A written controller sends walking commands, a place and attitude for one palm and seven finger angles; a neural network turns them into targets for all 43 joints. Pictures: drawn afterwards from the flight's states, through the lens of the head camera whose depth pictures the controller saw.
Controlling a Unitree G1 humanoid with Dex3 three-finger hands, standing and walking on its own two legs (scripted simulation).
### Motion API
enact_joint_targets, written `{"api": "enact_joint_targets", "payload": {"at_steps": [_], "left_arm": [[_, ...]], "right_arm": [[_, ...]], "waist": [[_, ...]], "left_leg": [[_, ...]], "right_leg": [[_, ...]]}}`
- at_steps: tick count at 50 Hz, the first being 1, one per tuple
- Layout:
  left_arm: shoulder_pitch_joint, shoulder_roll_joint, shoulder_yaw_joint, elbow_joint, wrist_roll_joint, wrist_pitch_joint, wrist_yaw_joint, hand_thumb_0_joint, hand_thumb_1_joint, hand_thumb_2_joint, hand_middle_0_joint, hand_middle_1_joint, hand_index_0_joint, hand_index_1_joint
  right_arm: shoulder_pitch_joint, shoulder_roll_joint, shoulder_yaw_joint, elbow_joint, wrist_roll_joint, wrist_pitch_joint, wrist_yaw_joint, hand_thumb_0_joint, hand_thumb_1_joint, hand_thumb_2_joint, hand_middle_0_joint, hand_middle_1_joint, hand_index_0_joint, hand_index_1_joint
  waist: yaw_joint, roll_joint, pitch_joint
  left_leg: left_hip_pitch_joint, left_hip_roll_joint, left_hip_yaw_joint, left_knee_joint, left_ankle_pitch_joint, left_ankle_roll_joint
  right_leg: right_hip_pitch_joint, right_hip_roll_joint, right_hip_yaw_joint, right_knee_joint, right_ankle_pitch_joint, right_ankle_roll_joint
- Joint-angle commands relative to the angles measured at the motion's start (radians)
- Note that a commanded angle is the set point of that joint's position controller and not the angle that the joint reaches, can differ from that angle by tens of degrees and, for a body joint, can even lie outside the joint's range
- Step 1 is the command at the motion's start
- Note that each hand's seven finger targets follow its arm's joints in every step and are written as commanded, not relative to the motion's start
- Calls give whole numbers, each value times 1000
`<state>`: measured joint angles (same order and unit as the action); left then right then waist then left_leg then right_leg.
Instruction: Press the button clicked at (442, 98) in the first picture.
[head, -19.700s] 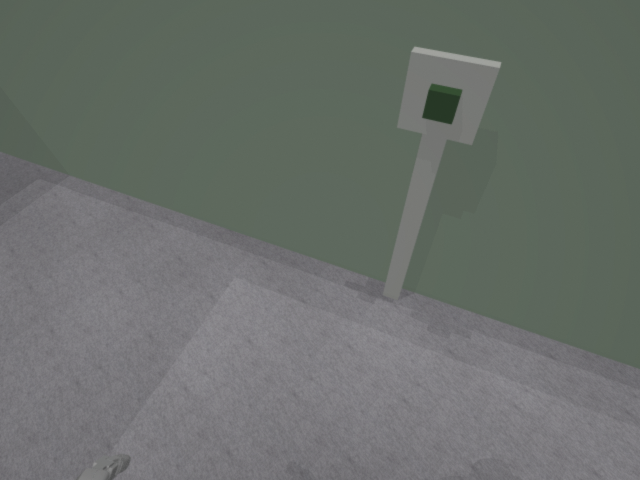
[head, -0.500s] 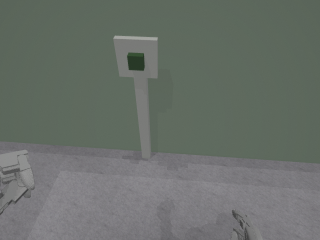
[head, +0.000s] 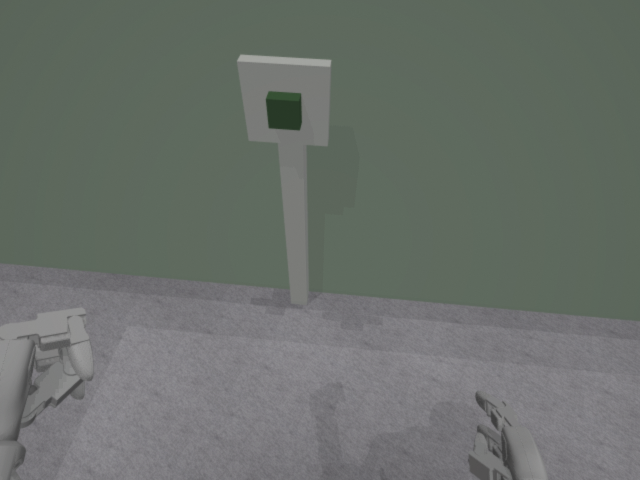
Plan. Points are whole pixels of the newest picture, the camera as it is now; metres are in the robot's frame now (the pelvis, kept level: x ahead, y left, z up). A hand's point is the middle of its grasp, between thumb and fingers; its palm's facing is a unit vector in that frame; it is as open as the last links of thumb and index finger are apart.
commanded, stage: let the arm hang, fingers relaxed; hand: left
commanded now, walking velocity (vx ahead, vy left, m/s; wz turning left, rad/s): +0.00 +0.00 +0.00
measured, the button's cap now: (284, 110) +0.78 +0.12 +0.05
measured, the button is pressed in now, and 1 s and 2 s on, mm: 0 0 0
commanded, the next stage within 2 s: stand and wait in 1.06 s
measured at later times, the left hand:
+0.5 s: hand out of the picture -0.06 +0.20 -0.17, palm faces +0.03 -0.97 -0.24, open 5.1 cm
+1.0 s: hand out of the picture -0.01 +0.17 -0.17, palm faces +0.04 -0.98 -0.19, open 7.3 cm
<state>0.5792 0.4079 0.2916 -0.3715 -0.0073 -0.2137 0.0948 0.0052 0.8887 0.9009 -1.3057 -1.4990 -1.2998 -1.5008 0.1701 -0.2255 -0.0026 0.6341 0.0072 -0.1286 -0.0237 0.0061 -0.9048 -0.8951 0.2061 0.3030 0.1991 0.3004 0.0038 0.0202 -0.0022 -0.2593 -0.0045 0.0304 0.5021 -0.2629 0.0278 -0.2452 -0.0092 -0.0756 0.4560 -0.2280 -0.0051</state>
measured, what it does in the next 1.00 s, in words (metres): stands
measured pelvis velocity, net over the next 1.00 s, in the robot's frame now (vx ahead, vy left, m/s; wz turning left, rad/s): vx -0.02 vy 0.00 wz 0.01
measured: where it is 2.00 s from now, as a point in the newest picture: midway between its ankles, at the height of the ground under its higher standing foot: outside the picture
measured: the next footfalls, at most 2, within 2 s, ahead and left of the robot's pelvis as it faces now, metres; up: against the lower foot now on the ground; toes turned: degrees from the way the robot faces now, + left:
none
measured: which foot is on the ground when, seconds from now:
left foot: down 0.00-1.00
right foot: down 0.00-1.00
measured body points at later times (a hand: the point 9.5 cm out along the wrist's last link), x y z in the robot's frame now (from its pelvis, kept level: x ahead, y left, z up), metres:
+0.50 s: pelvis -0.03 +0.00 +0.00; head -0.01 +0.00 +0.45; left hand -0.06 +0.25 -0.15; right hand -0.04 -0.24 -0.15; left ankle +0.00 +0.10 -0.74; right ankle +0.00 -0.12 -0.74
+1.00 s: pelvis -0.02 +0.00 +0.00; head -0.01 -0.01 +0.45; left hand -0.01 +0.22 -0.16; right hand -0.03 -0.21 -0.16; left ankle +0.00 +0.10 -0.74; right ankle +0.00 -0.12 -0.74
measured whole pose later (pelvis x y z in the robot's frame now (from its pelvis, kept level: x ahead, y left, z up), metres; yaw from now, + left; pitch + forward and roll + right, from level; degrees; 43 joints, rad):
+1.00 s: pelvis -0.02 +0.00 +0.00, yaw +0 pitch -1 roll +0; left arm 0.26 0.14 0.02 1.13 0.01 0.00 0.03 0.01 0.92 0.90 -0.21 -0.30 -0.20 -0.31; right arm 0.32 -0.12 0.00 1.11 -0.02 0.00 -0.04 0.00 -0.91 -0.90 0.20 0.30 0.20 0.30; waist -0.01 0.01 0.03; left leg -0.20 -0.02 0.03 0.42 -0.20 0.03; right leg -0.20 -0.02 -0.08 0.42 -0.20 -0.01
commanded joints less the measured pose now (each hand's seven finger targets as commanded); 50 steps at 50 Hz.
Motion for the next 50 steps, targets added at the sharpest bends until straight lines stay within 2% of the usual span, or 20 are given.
{"api": "enact_joint_targets", "payload": {"at_steps": [1, 2, 3, 4, 5, 7, 8, 9, 11, 14, 15, 18, 21, 24, 28, 32, 35, 39, 46, 50], "left_arm": [[-130, -21, -184, 515, 42, 188, -91, 0, 900, 900, -1190, -1380, -1190, -1380], [-168, -20, -191, 564, 45, 191, -93, 0, 900, 900, -1153, -1340, -1153, -1340], [-194, -12, -197, 625, 45, 192, -95, 0, 900, 900, -1117, -1300, -1117, -1300], [-223, -3, -201, 684, 47, 193, -95, 0, 900, 900, -1080, -1260, -1080, -1260], [-254, 7, -207, 746, 48, 195, -94, 0, 900, 900, -1043, -1220, -1043, -1220], [-285, -6, -220, 874, 41, 205, -89, 0, 900, 900, -970, -1140, -970, -1140], [-295, -18, -231, 931, 37, 211, -86, 0, 900, 900, -933, -1100, -933, -1100], [-301, -29, -241, 984, 33, 216, -83, 0, 900, 900, -897, -1060, -897, -1060], [-292, -37, -250, 1077, 30, 223, -79, 0, 900, 900, -823, -980, -823, -980], [-271, -53, -257, 1202, 22, 218, -77, 0, 900, 900, -713, -860, -713, -860], [-271, -51, -256, 1231, 23, 218, -76, 0, 900, 900, -677, -820, -677, -820], [-264, -65, -253, 1308, 23, 216, -78, 0, 900, 900, -567, -700, -567, -700], [-269, -71, -257, 1360, 21, 215, -78, 0, 900, 900, -457, -580, -457, -580], [-269, -80, -258, 1399, 21, 214, -75, 0, 900, 900, -347, -460, -347, -460], [-257, -96, -258, 1436, 20, 213, -70, 0, 900, 900, -200, -300, -200, -300], [-246, -118, -259, 1459, 19, 215, -66, 0, 900, 900, -200, -300, -200, -300], [-236, -129, -258, 1468, 20, 216, -64, 0, 900, 900, -200, -300, -200, -300], [-238, -151, -258, 1474, 19, 213, -62, 0, 900, 900, -200, -300, -200, -300], [-241, -167, -257, 1484, 19, 206, -58, 0, 900, 900, -200, -300, -200, -300], [-238, -168, -258, 1488, 18, 206, -58, 0, 900, 900, -200, -300, -200, -300]], "right_arm": [[4, -209, -74, 39, -9, 35, 35, 0, -900, -900, 200, 300, 200, 300], [-5, -203, -61, 35, -15, 49, 33, 0, -900, -900, 200, 300, 200, 300], [-16, -203, -52, 39, -21, 58, 31, 0, -900, -900, 200, 300, 200, 300], [-21, -203, -48, 47, -25, 66, 28, 0, -900, -900, 200, 300, 200, 300], [-18, -204, -47, 54, -28, 76, 28, 0, -900, -900, 200, 300, 200, 300], [-3, -180, -38, 94, -33, 95, 23, 0, -900, -900, 200, 300, 200, 300], [0, -165, -30, 114, -36, 103, 21, 0, -900, -900, 200, 300, 200, 300], [-2, -153, -22, 134, -37, 109, 20, 0, -900, -900, 200, 300, 200, 300], [-3, -133, -12, 171, -36, 120, 20, 0, -900, -900, 200, 300, 200, 300], [32, -104, -9, 231, -33, 130, 12, 0, -900, -900, 200, 300, 200, 300], [47, -106, -10, 243, -32, 134, 10, 0, -900, -900, 200, 300, 200, 300], [89, -87, -15, 293, -32, 138, 6, 0, -900, -900, 200, 300, 200, 300], [141, -83, -21, 334, -31, 142, 3, 0, -900, -900, 200, 300, 200, 300], [183, -71, -24, 372, -31, 143, 0, 0, -900, -900, 200, 300, 200, 300], [215, -47, -22, 408, -30, 140, -2, 0, -900, -900, 200, 300, 200, 300], [226, -25, -18, 433, -31, 137, -5, 0, -900, -900, 200, 300, 200, 300], [227, -17, -17, 438, -30, 135, -7, 0, -900, -900, 200, 300, 200, 300], [225, -3, -14, 450, -30, 126, -11, 0, -900, -900, 200, 300, 200, 300], [220, 12, -13, 458, -26, 120, -15, 0, -900, -900, 200, 300, 200, 300], [215, 13, -14, 460, -25, 125, -17, 0, -900, -900, 200, 300, 200, 300]], "waist": [[-21, -3, -90], [-15, -45, -75], [-10, -111, -71], [-7, -186, -78], [-11, -217, -82], [-15, -173, -92], [-14, -120, -86], [-10, -37, -71], [2, 71, -34], [3, 130, -25], [1, 140, 0], [1, 127, 17], [-7, 7, 58], [-12, -42, 78], [-11, -62, 87], [-8, -29, 106], [-2, -27, 120], [0, 7, 89], [-1, 11, 76], [-2, 6, 103]], "left_leg": [[-6, 132, -111, 17, 371, 15], [-59, 138, -141, -12, 322, 37], [-74, 135, -150, -19, 297, 44], [-74, 120, -152, -11, 273, 40], [-54, 102, -148, -5, 256, 31], [-9, 83, -133, -6, 240, 25], [-3, 83, -135, -26, 222, 22], [-9, 88, -137, -58, 206, 20], [-59, 95, -147, -107, 124, 22], [-55, 84, -132, -132, 17, 12], [-64, 86, -137, -140, -15, 11], [-78, 84, -136, -161, -81, 13], [-66, 84, -136, -162, -102, 16], [-46, 82, -129, -160, -97, 20], [-39, 81, -121, -159, -78, 22], [-52, 85, -126, -178, -70, 21], [-65, 93, -130, -193, -72, 22], [-66, 102, -146, -210, -29, 22], [-26, 101, -126, -190, 76, 14], [-15, 96, -115, -185, 61, 11]], "right_leg": [[-45, -82, 65, 79, 138, -35], [-18, -68, 62, 93, 105, -31], [9, -66, 71, 86, 111, -32], [35, -81, 89, 58, 136, -39], [21, -101, 110, 48, 140, -55], [16, -123, 126, 29, 144, -65], [16, -118, 128, 22, 115, -61], [22, -106, 124, 17, 79, -51], [60, -90, 108, -10, -3, -35], [75, -93, 120, -61, -44, -46], [70, -89, 115, -77, -64, -47], [76, -95, 115, -109, -93, -53], [33, -101, 115, -146, -157, -55], [-1, -104, 116, -162, -190, -55], [-10, -105, 120, -166, -195, -55], [-10, -97, 110, -145, -166, -50], [1, -89, 100, -132, -133, -45], [47, -88, 92, -104, -47, -44], [67, -96, 83, -107, 20, -39], [45, -94, 87, -125, -2, -40]]}}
